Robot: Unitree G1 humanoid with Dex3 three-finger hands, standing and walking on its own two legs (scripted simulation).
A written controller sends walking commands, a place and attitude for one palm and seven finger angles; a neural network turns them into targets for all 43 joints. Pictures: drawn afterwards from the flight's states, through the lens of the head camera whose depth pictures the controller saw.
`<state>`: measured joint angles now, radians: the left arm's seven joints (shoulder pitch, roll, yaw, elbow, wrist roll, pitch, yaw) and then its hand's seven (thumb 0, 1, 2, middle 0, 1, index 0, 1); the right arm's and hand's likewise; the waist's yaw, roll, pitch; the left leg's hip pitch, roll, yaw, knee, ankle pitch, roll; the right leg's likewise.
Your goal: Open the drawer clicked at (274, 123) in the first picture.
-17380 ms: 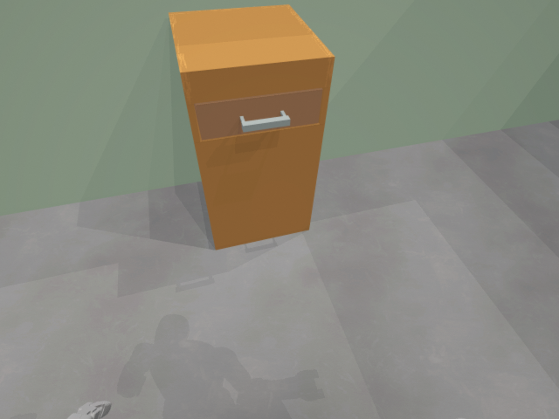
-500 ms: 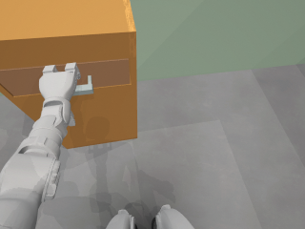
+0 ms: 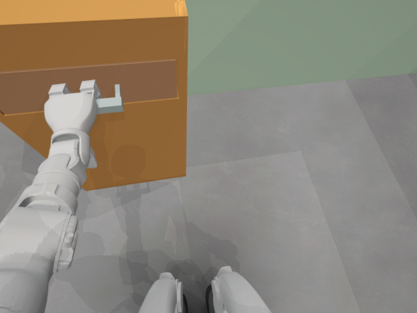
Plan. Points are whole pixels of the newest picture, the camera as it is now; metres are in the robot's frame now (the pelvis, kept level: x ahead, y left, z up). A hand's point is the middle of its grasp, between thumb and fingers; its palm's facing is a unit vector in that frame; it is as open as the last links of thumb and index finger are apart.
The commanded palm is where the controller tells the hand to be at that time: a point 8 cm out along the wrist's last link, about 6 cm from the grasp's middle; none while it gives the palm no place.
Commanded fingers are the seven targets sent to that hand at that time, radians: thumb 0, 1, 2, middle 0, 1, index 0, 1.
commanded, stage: lower the fingers behind the handle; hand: left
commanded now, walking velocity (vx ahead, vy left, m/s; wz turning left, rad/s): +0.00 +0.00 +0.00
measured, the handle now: (86, 99) +0.55 +0.22 -0.02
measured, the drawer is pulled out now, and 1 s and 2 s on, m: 0.00 0.00 0.03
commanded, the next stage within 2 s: close the thumb around the handle in 0.66 s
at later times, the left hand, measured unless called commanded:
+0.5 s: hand (86, 126) +0.50 +0.22 -0.05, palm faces -0.07 -0.03 -1.00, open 13.8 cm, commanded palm +0.49 +0.20 +0.01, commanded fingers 0.00 -0.50 0.30 -0.30 -1.20 -0.30 -1.20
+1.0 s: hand (88, 128) +0.49 +0.22 -0.04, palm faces -0.06 -0.03 -1.00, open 12.2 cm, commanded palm +0.48 +0.20 +0.01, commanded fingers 0.00 0.23 0.61 -0.35 -1.28 -0.35 -1.28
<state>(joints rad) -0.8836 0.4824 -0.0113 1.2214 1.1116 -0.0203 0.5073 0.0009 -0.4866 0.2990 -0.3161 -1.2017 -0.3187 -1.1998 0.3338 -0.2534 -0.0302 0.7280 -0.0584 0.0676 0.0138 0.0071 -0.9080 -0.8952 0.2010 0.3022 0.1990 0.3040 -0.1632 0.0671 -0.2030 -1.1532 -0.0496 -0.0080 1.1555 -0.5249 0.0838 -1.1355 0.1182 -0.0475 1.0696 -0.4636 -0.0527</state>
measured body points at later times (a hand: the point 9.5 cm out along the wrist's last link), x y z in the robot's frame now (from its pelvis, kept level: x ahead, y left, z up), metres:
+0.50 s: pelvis -0.01 +0.00 -0.01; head +0.15 +0.02 +0.41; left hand +0.50 +0.22 +0.01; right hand -0.01 -0.27 -0.13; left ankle -0.01 +0.06 -0.64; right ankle +0.01 -0.09 -0.64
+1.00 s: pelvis -0.01 -0.01 -0.01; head +0.15 +0.01 +0.41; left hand +0.49 +0.22 +0.01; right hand +0.00 -0.28 -0.13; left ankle -0.01 +0.06 -0.64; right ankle +0.01 -0.09 -0.64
